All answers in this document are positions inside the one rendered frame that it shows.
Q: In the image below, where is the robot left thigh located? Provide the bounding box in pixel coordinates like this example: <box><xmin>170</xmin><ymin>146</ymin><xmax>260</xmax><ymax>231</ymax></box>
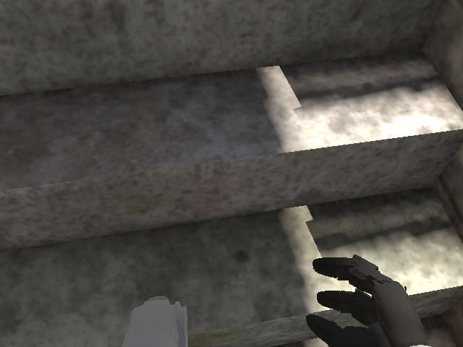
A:
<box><xmin>122</xmin><ymin>299</ymin><xmax>188</xmax><ymax>347</ymax></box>

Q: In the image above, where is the robot right hand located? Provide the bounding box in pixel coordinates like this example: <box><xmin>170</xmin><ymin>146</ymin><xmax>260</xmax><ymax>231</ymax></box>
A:
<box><xmin>306</xmin><ymin>254</ymin><xmax>429</xmax><ymax>347</ymax></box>

